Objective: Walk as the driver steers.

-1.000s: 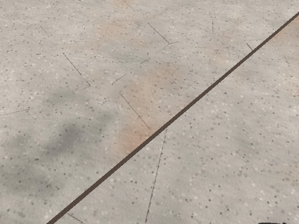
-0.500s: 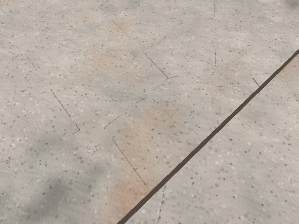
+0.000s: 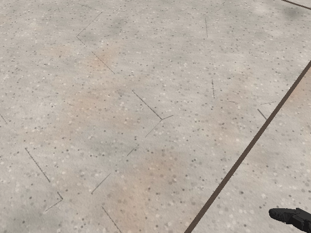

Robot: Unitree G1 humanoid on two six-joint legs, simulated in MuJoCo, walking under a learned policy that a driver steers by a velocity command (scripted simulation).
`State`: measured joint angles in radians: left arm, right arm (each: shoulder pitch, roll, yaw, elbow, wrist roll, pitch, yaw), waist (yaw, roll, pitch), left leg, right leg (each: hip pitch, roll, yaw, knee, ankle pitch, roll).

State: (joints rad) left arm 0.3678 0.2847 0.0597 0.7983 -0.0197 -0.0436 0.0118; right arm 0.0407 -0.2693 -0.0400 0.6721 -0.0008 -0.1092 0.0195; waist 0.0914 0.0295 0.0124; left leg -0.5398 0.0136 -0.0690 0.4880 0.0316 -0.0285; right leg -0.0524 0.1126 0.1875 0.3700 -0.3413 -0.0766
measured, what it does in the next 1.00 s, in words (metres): walks ahead: left foot, then right foot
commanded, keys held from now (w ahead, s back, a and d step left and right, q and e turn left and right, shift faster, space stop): w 1.00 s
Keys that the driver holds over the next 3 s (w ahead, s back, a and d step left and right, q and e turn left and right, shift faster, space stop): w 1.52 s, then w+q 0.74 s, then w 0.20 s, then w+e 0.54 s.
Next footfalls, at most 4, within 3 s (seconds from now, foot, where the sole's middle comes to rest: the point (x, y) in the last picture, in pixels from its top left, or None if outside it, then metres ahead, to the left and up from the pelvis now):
0.06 left None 0.20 0.13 -0.77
0.56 right None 0.47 -0.13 -0.77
1.06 left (159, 169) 0.76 0.11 -0.77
1.60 right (212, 126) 1.05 -0.15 -0.77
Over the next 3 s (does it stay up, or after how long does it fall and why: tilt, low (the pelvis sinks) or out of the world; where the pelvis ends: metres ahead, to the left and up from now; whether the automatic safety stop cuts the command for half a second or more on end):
stays up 1.65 0.11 0.01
